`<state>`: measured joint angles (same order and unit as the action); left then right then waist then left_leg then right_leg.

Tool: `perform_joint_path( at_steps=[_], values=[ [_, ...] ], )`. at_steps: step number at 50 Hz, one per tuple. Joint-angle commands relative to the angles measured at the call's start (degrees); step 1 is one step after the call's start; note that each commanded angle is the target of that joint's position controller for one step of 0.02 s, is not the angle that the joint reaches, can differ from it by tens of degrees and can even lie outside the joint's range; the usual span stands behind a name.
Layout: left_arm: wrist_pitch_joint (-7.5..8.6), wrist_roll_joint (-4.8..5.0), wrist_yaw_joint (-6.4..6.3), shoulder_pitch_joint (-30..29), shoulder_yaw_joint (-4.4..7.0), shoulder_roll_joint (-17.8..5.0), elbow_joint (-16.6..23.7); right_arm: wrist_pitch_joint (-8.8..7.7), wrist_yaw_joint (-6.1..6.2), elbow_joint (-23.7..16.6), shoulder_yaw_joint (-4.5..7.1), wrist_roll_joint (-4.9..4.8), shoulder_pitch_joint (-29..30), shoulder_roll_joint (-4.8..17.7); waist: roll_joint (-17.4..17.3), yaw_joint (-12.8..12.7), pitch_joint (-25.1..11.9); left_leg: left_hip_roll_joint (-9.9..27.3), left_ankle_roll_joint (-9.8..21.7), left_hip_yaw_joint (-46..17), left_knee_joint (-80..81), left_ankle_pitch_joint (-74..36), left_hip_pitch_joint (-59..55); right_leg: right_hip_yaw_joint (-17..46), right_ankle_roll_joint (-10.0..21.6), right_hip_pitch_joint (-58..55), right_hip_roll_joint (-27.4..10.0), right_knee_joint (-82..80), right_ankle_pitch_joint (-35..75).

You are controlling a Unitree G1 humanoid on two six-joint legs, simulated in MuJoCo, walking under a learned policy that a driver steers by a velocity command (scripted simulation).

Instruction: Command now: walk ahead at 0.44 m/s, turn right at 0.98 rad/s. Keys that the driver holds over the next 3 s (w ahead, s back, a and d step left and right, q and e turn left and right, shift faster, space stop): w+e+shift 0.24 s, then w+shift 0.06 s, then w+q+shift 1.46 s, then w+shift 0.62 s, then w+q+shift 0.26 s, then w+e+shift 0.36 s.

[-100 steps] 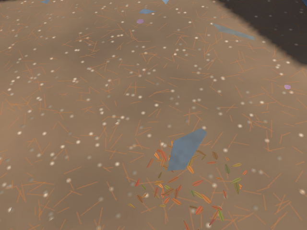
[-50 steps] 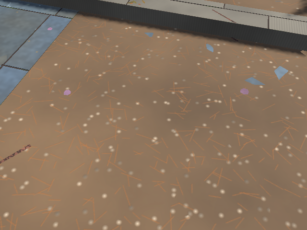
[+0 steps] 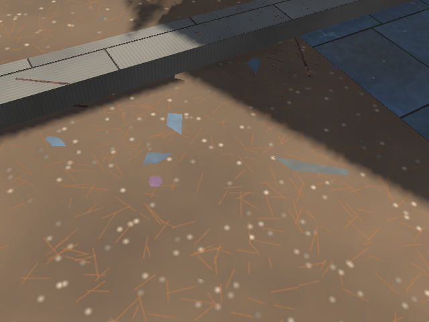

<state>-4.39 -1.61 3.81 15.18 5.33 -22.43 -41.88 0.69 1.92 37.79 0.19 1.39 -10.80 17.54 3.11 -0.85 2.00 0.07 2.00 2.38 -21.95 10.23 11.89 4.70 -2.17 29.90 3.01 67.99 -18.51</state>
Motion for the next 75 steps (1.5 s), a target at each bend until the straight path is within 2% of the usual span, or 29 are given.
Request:
perform_joint_path(
  at_steps=[1,19,21,23,24,25,26,28,30,36,40,43,46,47,48,49,50,52,55,58,62,64,66,67,68,69,70,72,75],
  values=[
    [0.98,-0.24,1.45,-4.3,0.95,-4.5,5.0,-1.92,-0.33,-1.7,3.65,0.02,-3.7,10.4,-12.6,2.7,-0.4,14.6,3.0,-14.2,15.4,26.7,-9.3,-1.8,-0.1,13.6,-3.4,1.7,3.8],
    [4.38,-0.66,2.75,-22.8,-2.74,2.4,10.6,-5.66,-1.05,10.6,4.21,1.18,-18.7,7.7,-6.2,5.4,10.4,21.0,6.0,7.6,21.3,5.1,-13.6,-7.2,8.4,13.7,-7.0,-23.8,4.9],
    [4.86,-1.34,1.83,-19.7,-2.81,2.2,9.5,-4.95,-1.16,12.8,4.22,-0.03,-18.7,9.6,-7.3,2.4,7.6,19.7,6.7,9.8,15.3,-23.2,-12.9,-12.5,10.4,0.7,-3.6,-29.7,-0.1],
    [6.1,-1.49,0.05,2.3,-1.1,0.1,2.5,-4.81,-1.92,13.7,4.21,-1.21,-15.9,11.6,-6.5,-9.5,-4.4,16.4,6.8,11.4,-11.1,-48.7,-3.8,-13.1,11.7,-29.8,1.7,-35.0,3.9],
    [6.52,-2.37,-1.4,14.1,0.8,-5.2,-1.1,-5.24,-2.77,11.8,3.48,-1.22,-14.4,9.3,-0.9,-14.7,-13.9,11.2,5.9,10.1,-31.6,-26.5,12.1,-0.2,11.2,-50.4,-8.4,-36.5,-7.7],
    [7.19,-2.5,-2.89,14.8,1.82,-13.1,-0.2,-5.66,-4.02,7.0,2.1,-2.1,-14.0,0.7,14.3,-10.4,-20.4,2.0,4.3,0.9,-52.8,21.2,28.8,28.6,9.8,-57.2,-27.1,-48.1,-32.8],
    [7.74,-2.32,-3.75,12.4,1.4,-11.2,0.3,-5.63,-3.18,6.1,3.47,-2.69,-7.4,4.6,3.7,-11.5,-16.6,0.6,5.3,-10.2,-58.8,14.1,31.7,33.1,6.0,-46.9,-28.0,-54.8,-26.6],
    [8.36,-1.38,-3.44,5.4,-0.53,-3.8,-2.0,-5.23,-3.23,8.1,3.59,-2.36,-10.7,2.7,-0.2,-2.8,-3.5,6.1,4.7,-7.3,-54.2,3.1,30.4,14.9,4.8,-33.0,-23.1,-53.7,-8.5],
    [8.9,0.06,-3.62,-0.1,-1.91,1.3,-1.8,-3.31,-4.32,11.6,3.54,-0.77,-15.7,0.4,4.4,1.5,-1.6,8.4,3.1,-5.8,-52.0,-0.5,25.9,3.3,2.5,-26.2,-17.8,-56.2,-2.1],
    [11.8,0.44,-3.18,4.2,-2.84,5.5,-6.7,-0.63,-5.79,7.5,3.1,-1.56,-2.8,-2.2,2.6,2.1,5.7,6.6,3.1,-0.4,-46.9,-11.9,31.7,-14.8,-0.4,-23.1,-12.9,-61.5,22.4],
    [11.43,0.16,-4.79,8.5,-3.2,4.4,-9.2,-0.97,-6.44,3.8,2.1,-0.87,5.4,-1.1,0.3,2.3,7.8,3.9,5.9,5.9,-34.9,-13.4,33.4,-21.0,0.0,-30.9,-13.0,-61.1,43.8],
    [10.7,0.01,-6.94,6.7,-2.53,-0.6,-8.4,-0.68,-6.57,3.6,1.98,-1.12,3.6,1.4,1.9,6.5,3.6,-1.9,8.6,11.8,-24.7,-12.0,18.2,-23.7,-0.7,-33.3,-14.7,-52.9,77.2],
    [8.48,-0.81,-7.98,-1.9,-0.57,-6.0,-5.1,0.44,-5.07,10.8,5.05,-0.83,-23.0,8.4,4.1,20.3,-8.0,-4.6,13.1,7.1,-23.1,-1.2,-9.0,-20.0,1.1,-28.0,-18.1,-19.8,88.4],
    [7.7,-0.11,-6.75,-5.0,-0.11,-5.5,-4.4,-0.2,-3.93,13.6,6.82,-1.66,-30.5,10.9,-2.9,23.2,-9.5,-3.0,16.9,1.2,-14.9,-1.3,-20.0,-19.8,2.3,-18.4,-12.1,6.1,57.0],
    [8.56,-1.01,-4.68,-8.5,-2.87,4.5,-2.1,-0.17,-2.98,14.2,7.11,-2.68,-23.0,11.1,-17.5,15.9,0.4,-0.9,18.0,-7.6,-15.8,-4.8,-19.0,-16.2,3.1,2.6,0.4,27.7,-6.1],
    [10.07,-0.45,-4.47,-2.6,-4.1,7.4,4.4,-0.22,-3.11,11.2,6.94,-1.08,-15.7,14.4,-17.4,5.5,-5.6,6.7,27.2,-33.9,-9.5,-6.2,-26.2,-4.5,1.1,19.0,1.5,35.8,-9.9],
    [12.02,-1.1,-4.04,-2.8,-4.7,5.0,6.3,-0.32,-2.53,9.0,7.1,-0.36,-14.4,13.0,-12.1,5.9,-9.0,13.8,28.6,-49.8,6.0,16.2,-26.4,2.1,1.9,23.1,-0.8,30.9,-8.0],
    [12.3,-1.89,-3.93,-5.7,-3.96,0.9,4.8,-1.33,-2.03,9.4,5.83,0.04,-11.0,7.2,3.5,1.1,1.9,11.7,22.2,-44.8,12.2,22.5,-9.3,1.8,1.7,19.3,-5.9,19.7,-2.2],
    [8.49,-3.19,-3.78,-7.8,-5.24,2.9,5.8,-4.62,-1.57,8.6,5.04,-1.04,-8.7,6.8,4.9,-2.5,6.1,4.4,19.8,-32.8,13.5,12.1,10.3,0.3,-1.9,9.5,-10.2,5.7,0.0],
    [8.08,-1.68,-2.82,-17.3,-6.22,4.2,9.7,-5.96,-1.74,8.2,5.78,-1.09,-10.3,8.0,2.4,1.2,6.6,-1.2,17.1,-23.9,13.5,-3.5,14.9,-3.4,-3.1,1.9,-10.2,-14.8,12.4],
    [8.23,0.41,-2.84,-22.3,-6.77,5.4,12.4,-5.62,-2.9,8.8,6.94,-1.83,-14.7,9.3,-4.5,6.8,1.0,-1.4,12.4,-23.1,8.8,-21.9,2.3,-5.6,-0.6,-3.5,-5.1,-31.8,24.3],
    [8.68,0.33,-3.38,-20.6,-6.04,3.3,12.4,-5.5,-2.59,8.3,7.3,-1.58,-13.8,9.8,-6.1,5.8,-1.4,-0.6,10.1,-24.2,3.6,-29.1,-2.9,-4.2,0.3,-8.6,-3.3,-38.1,22.3],
    [9.23,0.69,-4.6,-8.8,-3.6,-2.2,9.5,-5.68,-2.59,7.5,7.97,-0.9,-11.2,12.9,-6.7,-0.9,-9.7,-0.7,7.5,-24.7,-11.5,-40.0,-5.9,-3.1,1.4,-22.3,-1.1,-38.5,13.6],
    [9.54,0.56,-5.47,3.9,-2.16,-5.0,6.4,-6.03,-2.84,6.4,8.01,-0.77,-6.9,13.4,-6.2,-8.6,-15.2,-2.5,6.5,-23.2,-25.2,-36.4,0.2,-2.4,2.1,-36.0,-3.6,-37.5,9.8],
    [9.82,-1.2,-6.61,16.6,-0.52,-8.8,4.1,-6.67,-2.73,4.3,5.98,-0.64,-5.3,5.8,1.4,-12.3,-22.1,-5.5,6.6,-19.0,-44.5,-10.2,10.4,9.7,3.3,-49.5,-16.0,-37.5,-10.5],
    [9.68,-3.13,-6.15,10.9,0.07,-12.6,5.1,-6.49,-2.87,0.1,3.58,-3.78,-12.0,-1.4,21.7,-3.4,-28.1,-10.0,4.6,-12.7,-58.5,18.9,26.5,44.8,9.0,-56.8,-31.6,-51.7,-25.0],
    [9.01,-2.55,-5.56,2.9,0.28,-7.8,6.4,-5.11,-2.11,1.7,3.36,-2.17,-10.3,3.4,13.2,-2.5,-20.4,-4.0,5.4,-10.3,-62.2,12.4,33.8,47.0,10.8,-49.2,-29.3,-54.8,-37.0],
    [8.57,-1.79,-5.07,-0.6,-1.58,0.2,5.4,-3.74,-3.29,1.8,4.14,-0.21,-3.8,6.1,-0.7,-2.4,-8.1,0.8,4.6,-7.6,-57.3,5.9,32.8,25.6,9.1,-34.8,-23.6,-53.5,-17.9],
    [10.0,-0.76,-4.48,4.6,-2.27,2.6,-0.7,-1.67,-5.78,-1.8,2.9,0.87,1.2,2.1,2.0,-0.5,-2.1,5.2,3.8,-7.5,-55.0,4.9,33.4,9.9,6.7,-26.9,-20.1,-55.9,-2.0]
  ],
)
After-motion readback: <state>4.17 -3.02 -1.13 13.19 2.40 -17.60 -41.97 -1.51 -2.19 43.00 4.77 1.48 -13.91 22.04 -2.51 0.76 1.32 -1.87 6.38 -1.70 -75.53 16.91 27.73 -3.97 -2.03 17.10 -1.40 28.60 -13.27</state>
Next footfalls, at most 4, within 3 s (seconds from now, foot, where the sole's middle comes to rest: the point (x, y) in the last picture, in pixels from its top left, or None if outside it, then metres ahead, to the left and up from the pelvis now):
0.46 right None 0.29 -0.27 -0.78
0.94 left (282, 259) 0.72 -0.25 -0.78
1.36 right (294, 161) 1.16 -0.34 -0.78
1.82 left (196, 122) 1.36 0.08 -0.78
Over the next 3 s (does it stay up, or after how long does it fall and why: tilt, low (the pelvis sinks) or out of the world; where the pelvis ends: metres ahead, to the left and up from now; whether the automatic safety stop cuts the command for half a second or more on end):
stays up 1.95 0.87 0.10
